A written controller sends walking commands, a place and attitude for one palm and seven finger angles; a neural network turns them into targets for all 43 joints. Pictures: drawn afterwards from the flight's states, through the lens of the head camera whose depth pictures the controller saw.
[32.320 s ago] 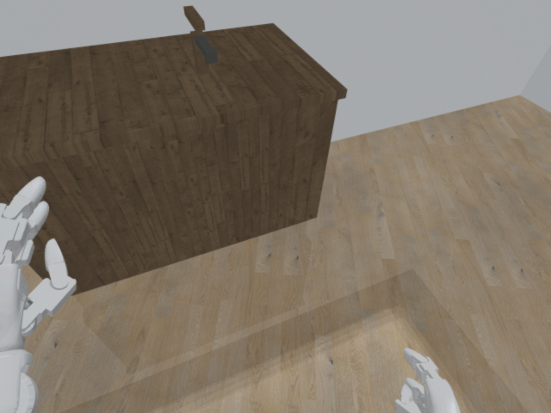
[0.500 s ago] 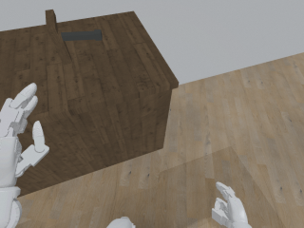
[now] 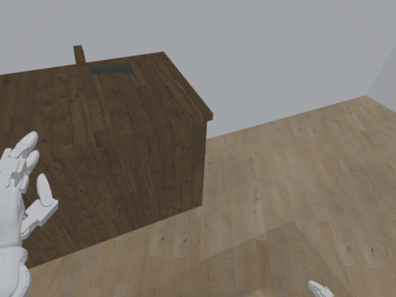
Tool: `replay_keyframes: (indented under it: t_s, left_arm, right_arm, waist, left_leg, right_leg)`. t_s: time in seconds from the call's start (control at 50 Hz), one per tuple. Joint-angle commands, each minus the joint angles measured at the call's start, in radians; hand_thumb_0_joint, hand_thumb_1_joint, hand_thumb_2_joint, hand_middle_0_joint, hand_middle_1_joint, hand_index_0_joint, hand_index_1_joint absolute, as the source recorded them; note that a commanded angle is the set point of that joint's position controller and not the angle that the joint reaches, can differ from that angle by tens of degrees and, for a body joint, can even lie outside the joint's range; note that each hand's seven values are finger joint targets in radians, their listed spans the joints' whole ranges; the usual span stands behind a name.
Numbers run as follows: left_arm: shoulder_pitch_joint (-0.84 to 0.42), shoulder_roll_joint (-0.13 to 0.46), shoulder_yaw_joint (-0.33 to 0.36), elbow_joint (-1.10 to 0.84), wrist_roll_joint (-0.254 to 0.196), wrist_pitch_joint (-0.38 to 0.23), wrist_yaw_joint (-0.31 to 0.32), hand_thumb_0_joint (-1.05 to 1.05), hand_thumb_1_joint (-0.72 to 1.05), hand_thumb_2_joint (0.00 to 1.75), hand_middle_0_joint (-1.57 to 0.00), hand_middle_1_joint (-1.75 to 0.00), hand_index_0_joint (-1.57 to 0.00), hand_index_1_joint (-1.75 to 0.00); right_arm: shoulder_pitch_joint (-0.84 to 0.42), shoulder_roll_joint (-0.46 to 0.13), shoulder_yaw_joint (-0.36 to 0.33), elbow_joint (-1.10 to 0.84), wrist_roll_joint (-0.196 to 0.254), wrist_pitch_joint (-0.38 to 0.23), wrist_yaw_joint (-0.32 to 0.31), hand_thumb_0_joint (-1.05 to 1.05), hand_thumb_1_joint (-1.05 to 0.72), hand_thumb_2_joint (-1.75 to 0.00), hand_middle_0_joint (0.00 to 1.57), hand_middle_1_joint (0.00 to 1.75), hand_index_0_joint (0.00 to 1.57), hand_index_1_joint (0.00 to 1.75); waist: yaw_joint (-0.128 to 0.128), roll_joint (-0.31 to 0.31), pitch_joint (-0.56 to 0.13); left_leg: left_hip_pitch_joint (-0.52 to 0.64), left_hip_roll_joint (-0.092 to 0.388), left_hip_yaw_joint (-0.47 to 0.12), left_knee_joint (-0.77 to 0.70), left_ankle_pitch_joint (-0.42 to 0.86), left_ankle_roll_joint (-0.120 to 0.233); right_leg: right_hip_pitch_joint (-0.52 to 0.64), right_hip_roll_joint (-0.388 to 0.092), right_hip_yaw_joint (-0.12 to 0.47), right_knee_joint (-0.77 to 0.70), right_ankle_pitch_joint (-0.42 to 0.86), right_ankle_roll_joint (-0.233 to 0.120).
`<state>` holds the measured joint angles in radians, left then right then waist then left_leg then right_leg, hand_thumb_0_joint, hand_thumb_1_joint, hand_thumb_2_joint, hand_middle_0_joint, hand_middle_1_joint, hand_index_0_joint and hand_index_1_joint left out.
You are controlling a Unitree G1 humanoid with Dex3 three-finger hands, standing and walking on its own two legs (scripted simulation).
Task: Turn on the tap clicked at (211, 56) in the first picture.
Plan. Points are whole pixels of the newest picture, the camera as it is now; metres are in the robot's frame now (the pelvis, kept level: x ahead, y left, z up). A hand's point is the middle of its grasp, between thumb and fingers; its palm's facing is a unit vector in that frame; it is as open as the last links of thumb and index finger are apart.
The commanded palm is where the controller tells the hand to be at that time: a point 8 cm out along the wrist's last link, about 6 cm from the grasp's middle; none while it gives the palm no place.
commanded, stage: stop stepping back and stand still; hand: left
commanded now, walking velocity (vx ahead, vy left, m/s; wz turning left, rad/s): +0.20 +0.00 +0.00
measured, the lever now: (127, 68) +0.85 +0.29 +0.08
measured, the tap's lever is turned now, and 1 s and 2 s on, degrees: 77 77 77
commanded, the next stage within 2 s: stand and check the lever's angle in 0.50 s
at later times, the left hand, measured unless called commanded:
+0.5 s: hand (66, 216) +0.20 +0.20 +0.16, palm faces +0.37 -0.84 -0.40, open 7.4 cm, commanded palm +0.14 +0.26 +0.18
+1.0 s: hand (58, 184) +0.25 +0.24 +0.16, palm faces +0.38 -0.82 -0.42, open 7.4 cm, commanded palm +0.19 +0.28 +0.18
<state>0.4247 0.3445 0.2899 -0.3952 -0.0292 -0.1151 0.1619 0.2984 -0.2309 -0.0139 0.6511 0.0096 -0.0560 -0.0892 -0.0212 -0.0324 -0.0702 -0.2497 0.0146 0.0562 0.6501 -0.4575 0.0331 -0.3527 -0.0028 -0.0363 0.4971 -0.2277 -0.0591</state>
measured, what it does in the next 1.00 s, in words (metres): steps on the spot: left foot, then right foot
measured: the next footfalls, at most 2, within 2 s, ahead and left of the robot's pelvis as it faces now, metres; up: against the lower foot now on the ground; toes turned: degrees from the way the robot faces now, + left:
left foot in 0.02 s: +0.00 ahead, +0.14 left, +0.00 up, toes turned +2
right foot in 0.26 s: +0.07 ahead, -0.10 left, +0.00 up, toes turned +0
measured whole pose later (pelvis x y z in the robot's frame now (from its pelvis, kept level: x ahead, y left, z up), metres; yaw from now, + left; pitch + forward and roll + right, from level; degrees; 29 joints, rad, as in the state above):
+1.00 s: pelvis +0.04 +0.00 +0.00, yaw +1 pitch -1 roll -1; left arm 0.46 0.39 0.34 -0.51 -0.05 -0.14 0.15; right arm 0.14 -0.18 0.00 0.58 0.01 -0.08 -0.05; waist 0.01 0.02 0.07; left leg -0.19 0.02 0.03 0.47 -0.27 0.00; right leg -0.18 0.03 -0.02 0.43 -0.24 -0.03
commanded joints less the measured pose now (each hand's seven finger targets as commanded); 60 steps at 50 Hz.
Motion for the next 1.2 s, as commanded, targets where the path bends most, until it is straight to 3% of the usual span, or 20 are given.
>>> replay_keyframes:
  t_s: [0.0, 0.02, 0.04, 0.06, 0.08, 0.12, 0.2, 0.22, 0.24, 0.26, 0.3, 0.38, 0.44, 0.52, 0.6, 0.68, 0.74, 0.86, 1.02, 1.18]
  left_arm:
    - [-0.093, 0.193, 0.144, -0.302, -0.004, -0.097, 0.032, 0.00, 0.90, 0.90, -0.20, -0.30, -0.20, -0.30]
    - [-0.105, 0.211, 0.155, -0.314, 0.015, -0.095, 0.029, 0.00, 0.90, 0.90, -0.20, -0.30, -0.20, -0.30]
    - [-0.050, 0.236, 0.196, -0.299, 0.034, -0.093, 0.017, 0.00, 0.90, 0.90, -0.20, -0.30, -0.20, -0.30]
    - [-0.033, 0.271, 0.225, -0.319, 0.012, -0.103, 0.011, 0.00, 0.90, 0.90, -0.20, -0.30, -0.20, -0.30]
    - [0.036, 0.180, 0.174, -0.231, -0.001, -0.093, 0.007, 0.00, 0.90, 0.90, -0.20, -0.30, -0.20, -0.30]
    - [-0.001, 0.162, 0.147, -0.179, -0.002, -0.082, 0.000, 0.00, 0.90, 0.90, -0.20, -0.30, -0.20, -0.30]
    - [-0.040, 0.173, 0.148, -0.123, -0.003, -0.071, -0.001, 0.00, 0.90, 0.90, -0.20, -0.30, -0.20, -0.30]
    - [-0.066, 0.163, 0.129, -0.130, 0.004, -0.071, -0.006, 0.00, 0.90, 0.90, -0.20, -0.30, -0.20, -0.30]
    - [-0.088, 0.202, 0.143, -0.147, 0.005, -0.068, -0.009, 0.00, 0.90, 0.90, -0.20, -0.30, -0.20, -0.30]
    - [-0.129, 0.200, 0.135, -0.186, -0.001, -0.075, -0.017, 0.00, 0.90, 0.90, -0.20, -0.30, -0.20, -0.30]
    - [-0.156, 0.199, 0.123, -0.221, 0.001, -0.095, -0.022, 0.00, 0.90, 0.90, -0.20, -0.30, -0.20, -0.30]
    - [-0.091, 0.254, 0.199, -0.347, -0.006, -0.129, 0.002, 0.00, 0.90, 0.90, -0.20, -0.30, -0.20, -0.30]
    - [-0.028, 0.234, 0.207, -0.355, -0.018, -0.126, 0.022, 0.00, 0.90, 0.90, -0.20, -0.30, -0.20, -0.30]
    - [0.014, 0.174, 0.190, -0.275, -0.016, -0.121, 0.025, 0.00, 0.90, 0.90, -0.20, -0.30, -0.20, -0.30]
    - [-0.003, 0.152, 0.163, -0.170, -0.001, -0.102, 0.007, 0.00, 0.90, 0.90, -0.20, -0.30, -0.20, -0.30]
    - [-0.068, 0.146, 0.099, -0.224, -0.014, -0.091, -0.007, 0.00, 0.90, 0.90, -0.20, -0.30, -0.20, -0.30]
    - [-0.110, 0.178, 0.115, -0.296, -0.013, -0.095, 0.002, 0.00, 0.90, 0.90, -0.20, -0.30, -0.20, -0.30]
    - [-0.026, 0.233, 0.197, -0.357, -0.016, -0.094, 0.016, 0.00, 0.90, 0.90, -0.20, -0.30, -0.20, -0.30]
    - [0.080, 0.154, 0.143, -0.234, -0.032, -0.073, -0.002, 0.00, 0.90, 0.90, -0.20, -0.30, -0.20, -0.30]
    - [-0.077, 0.175, 0.117, -0.280, -0.020, -0.075, 0.003, 0.00, 0.90, 0.90, -0.20, -0.30, -0.20, -0.30]
  right_arm:
    - [-0.119, -0.133, -0.037, -0.180, -0.015, -0.088, -0.007, 0.00, -0.90, -0.90, 0.20, 0.30, 0.20, 0.30]
    - [-0.132, -0.107, -0.035, -0.185, -0.007, -0.098, -0.002, 0.00, -0.90, -0.90, 0.20, 0.30, 0.20, 0.30]
    - [-0.144, -0.108, -0.055, -0.161, -0.008, -0.108, 0.009, 0.00, -0.90, -0.90, 0.20, 0.30, 0.20, 0.30]
    - [-0.102, -0.106, -0.059, -0.143, -0.004, -0.107, 0.025, 0.00, -0.90, -0.90, 0.20, 0.30, 0.20, 0.30]
    - [-0.127, -0.095, -0.051, -0.159, 0.008, -0.111, 0.032, 0.00, -0.90, -0.90, 0.20, 0.30, 0.20, 0.30]
    - [-0.164, -0.094, -0.038, -0.141, 0.008, -0.119, 0.032, 0.00, -0.90, -0.90, 0.20, 0.30, 0.20, 0.30]
    - [-0.165, -0.110, -0.035, -0.134, -0.003, -0.113, 0.007, 0.00, -0.90, -0.90, 0.20, 0.30, 0.20, 0.30]
    - [-0.162, -0.103, -0.040, -0.131, -0.003, -0.113, 0.008, 0.00, -0.90, -0.90, 0.20, 0.30, 0.20, 0.30]
    - [-0.167, -0.094, -0.053, -0.141, 0.003, -0.107, 0.014, 0.00, -0.90, -0.90, 0.20, 0.30, 0.20, 0.30]
    - [-0.179, -0.098, -0.049, -0.146, 0.003, -0.110, 0.022, 0.00, -0.90, -0.90, 0.20, 0.30, 0.20, 0.30]
    - [-0.155, -0.094, -0.053, -0.129, 0.003, -0.122, 0.039, 0.00, -0.90, -0.90, 0.20, 0.30, 0.20, 0.30]
    - [-0.198, -0.062, -0.031, -0.154, 0.000, -0.101, 0.028, 0.00, -0.90, -0.90, 0.20, 0.30, 0.20, 0.30]
    - [-0.195, -0.068, -0.039, -0.168, -0.008, -0.095, 0.019, 0.00, -0.90, -0.90, 0.20, 0.30, 0.20, 0.30]
    - [-0.184, -0.107, -0.042, -0.180, -0.002, -0.089, 0.017, 0.00, -0.90, -0.90, 0.20, 0.30, 0.20, 0.30]
    - [-0.191, -0.095, -0.040, -0.177, 0.012, -0.094, 0.017, 0.00, -0.90, -0.90, 0.20, 0.30, 0.20, 0.30]
    - [-0.191, -0.097, -0.055, -0.178, 0.007, -0.107, 0.032, 0.00, -0.90, -0.90, 0.20, 0.30, 0.20, 0.30]
    - [-0.197, -0.095, -0.048, -0.181, 0.001, -0.112, 0.030, 0.00, -0.90, -0.90, 0.20, 0.30, 0.20, 0.30]
    - [-0.222, -0.090, -0.043, -0.203, -0.004, -0.081, 0.022, 0.00, -0.90, -0.90, 0.20, 0.30, 0.20, 0.30]
    - [-0.212, -0.092, -0.038, -0.212, 0.000, -0.053, 0.024, 0.00, -0.90, -0.90, 0.20, 0.30, 0.20, 0.30]
    - [-0.240, -0.097, -0.032, -0.209, -0.006, -0.056, 0.005, 0.00, -0.90, -0.90, 0.20, 0.30, 0.20, 0.30]
  waist:
    - [-0.013, 0.379, 0.031]
    - [-0.016, 0.366, 0.089]
    - [0.016, 0.233, 0.011]
    - [-0.001, 0.270, -0.008]
    - [0.003, 0.224, 0.102]
    - [0.009, 0.160, 0.192]
    - [0.036, 0.082, 0.101]
    - [0.036, -0.052, 0.083]
    - [0.027, -0.309, 0.048]
    - [0.024, -0.223, 0.071]
    - [0.005, -0.087, 0.042]
    - [0.024, -0.089, 0.009]
    - [0.026, -0.027, 0.001]
    - [0.027, 0.295, 0.066]
    - [0.029, 0.171, 0.104]
    - [0.019, -0.113, 0.018]
    - [0.029, -0.054, -0.065]
    - [0.042, 0.120, -0.124]
    - [0.031, 0.075, -0.084]
    - [0.038, 0.124, -0.039]
  left_leg:
    - [0.161, 0.234, -0.418, -0.473, -0.267, 0.136]
    - [0.089, 0.335, -0.502, -0.514, -0.237, 0.192]
    - [0.093, 0.274, -0.313, -0.426, 0.064, 0.165]
    - [0.066, 0.284, -0.370, -0.448, -0.106, 0.186]
    - [-0.016, 0.295, -0.419, -0.488, -0.183, 0.196]
    - [-0.113, 0.278, -0.323, -0.482, -0.138, 0.163]
    - [-0.185, 0.162, -0.139, -0.196, -0.092, 0.074]
    - [-0.258, 0.073, -0.048, 0.025, -0.078, 0.049]
    - [-0.358, -0.019, 0.006, 0.319, -0.088, 0.011]
    - [-0.395, -0.022, -0.069, 0.469, -0.042, -0.010]
    - [-0.292, 0.026, -0.114, 0.451, 0.016, -0.021]
    - [-0.053, 0.030, -0.041, 0.125, 0.078, -0.013]
    - [0.077, -0.011, 0.021, -0.082, 0.132, -0.009]
    - [-0.007, 0.193, -0.327, -0.392, -0.058, 0.089]
    - [-0.194, 0.131, -0.217, -0.349, -0.063, 0.051]
    - [-0.054, 0.015, -0.067, -0.056, 0.272, -0.019]
    - [0.015, 0.018, -0.068, -0.153, 0.385, -0.017]
    - [0.164, 0.081, -0.117, -0.193, 0.707, -0.006]
    - [0.111, 0.082, -0.099, -0.235, 0.618, -0.021]
    - [0.078, 0.068, -0.104, -0.286, 0.482, -0.017]
  right_leg:
    - [-0.189, 0.039, 0.014, 0.313, -0.282, 0.045]
    - [-0.280, 0.019, 0.018, 0.507, -0.252, 0.061]
    - [-0.224, 0.009, 0.040, 0.621, -0.202, 0.062]
    - [-0.238, 0.010, 0.041, 0.699, -0.191, 0.074]
    - [-0.297, -0.029, 0.071, 0.663, -0.165, 0.066]
    - [-0.186, -0.068, 0.052, 0.430, -0.143, 0.063]
    - [0.230, 0.021, -0.039, -0.049, -0.143, 0.057]
    - [0.294, -0.051, 0.097, -0.128, -0.161, 0.017]
    - [0.288, -0.276, 0.511, -0.281, -0.247, -0.073]
    - [0.274, -0.346, 0.588, -0.309, -0.118, -0.095]
    - [0.166, -0.319, 0.506, -0.284, -0.235, -0.102]
    - [0.078, -0.251, 0.226, -0.230, -0.147, -0.073]
    - [0.045, -0.226, 0.208, -0.221, -0.306, -0.055]
    - [0.033, 0.003, 0.040, 0.091, -0.173, 0.056]
    - [0.208, 0.002, 0.052, -0.008, -0.043, 0.068]
    - [0.206, -0.172, 0.298, -0.173, 0.242, 0.000]
    - [0.300, -0.159, 0.207, -0.077, 0.479, 0.008]
    - [0.285, -0.053, 0.104, -0.055, 0.400, 0.043]
    - [0.267, -0.029, 0.093, -0.097, 0.357, 0.052]
    - [0.243, -0.019, 0.092, -0.124, 0.257, 0.053]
